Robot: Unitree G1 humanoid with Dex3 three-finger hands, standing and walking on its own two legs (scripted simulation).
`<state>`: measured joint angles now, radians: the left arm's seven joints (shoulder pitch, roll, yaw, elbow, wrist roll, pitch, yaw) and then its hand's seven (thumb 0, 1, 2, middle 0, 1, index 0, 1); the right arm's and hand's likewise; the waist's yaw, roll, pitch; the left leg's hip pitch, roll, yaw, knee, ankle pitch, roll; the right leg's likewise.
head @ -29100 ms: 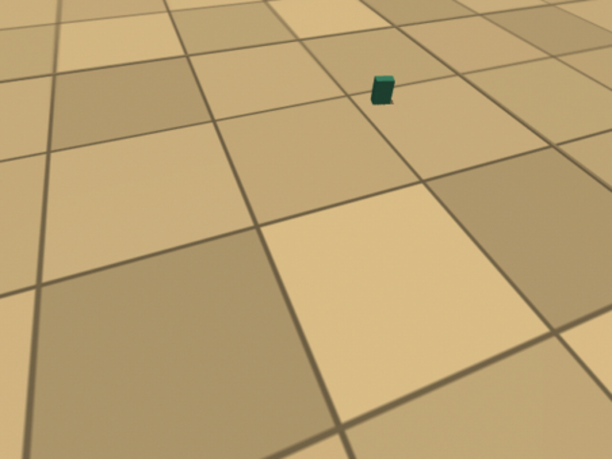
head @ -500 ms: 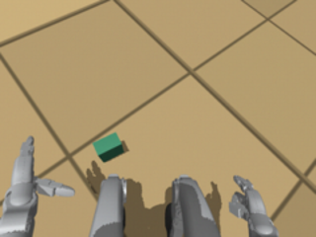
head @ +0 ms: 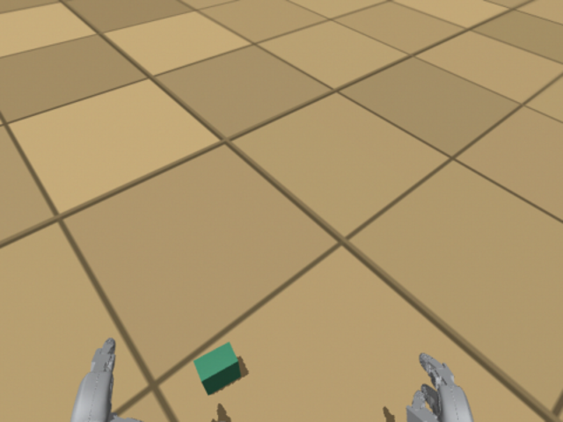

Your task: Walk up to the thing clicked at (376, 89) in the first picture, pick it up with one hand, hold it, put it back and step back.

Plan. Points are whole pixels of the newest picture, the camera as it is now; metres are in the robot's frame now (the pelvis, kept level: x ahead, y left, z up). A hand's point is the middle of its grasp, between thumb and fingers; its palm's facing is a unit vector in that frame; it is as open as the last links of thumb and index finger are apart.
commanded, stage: home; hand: left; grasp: from the side
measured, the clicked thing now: (218, 369) +0.39 +0.16 -0.63
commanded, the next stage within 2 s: stand in 1.74 s
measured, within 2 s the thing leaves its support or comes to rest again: neither
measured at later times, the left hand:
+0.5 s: hand (149, 412) +0.17 +0.17 -0.04, palm faces +0.12 -0.95 -0.28, open 17.7 cm
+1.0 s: hand out of the picture +0.15 +0.16 -0.04, palm faces +0.12 -0.95 -0.28, open 17.7 cm
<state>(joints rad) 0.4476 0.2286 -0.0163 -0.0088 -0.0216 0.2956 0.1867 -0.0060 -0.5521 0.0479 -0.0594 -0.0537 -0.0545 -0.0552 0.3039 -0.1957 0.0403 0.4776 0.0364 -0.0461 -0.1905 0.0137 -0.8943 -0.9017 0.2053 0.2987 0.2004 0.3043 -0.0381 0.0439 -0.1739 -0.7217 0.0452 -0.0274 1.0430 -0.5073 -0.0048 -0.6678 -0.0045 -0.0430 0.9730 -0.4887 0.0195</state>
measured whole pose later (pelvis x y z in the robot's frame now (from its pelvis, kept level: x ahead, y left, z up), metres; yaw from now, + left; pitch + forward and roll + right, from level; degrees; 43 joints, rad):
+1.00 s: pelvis -0.01 -0.02 +0.01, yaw +1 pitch +6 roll -2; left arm 0.46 0.21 -0.01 0.02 -0.01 0.26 0.13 -0.01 -0.59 0.03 -0.05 -0.05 -0.05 -0.05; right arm 0.28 -0.21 0.04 0.51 0.01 -0.13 -0.19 0.02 -0.90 -0.90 0.20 0.30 0.20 0.30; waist -0.02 0.03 -0.11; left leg -0.62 0.05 -0.04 0.95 -0.45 -0.03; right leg -0.57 0.00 -0.06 0.91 -0.45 0.00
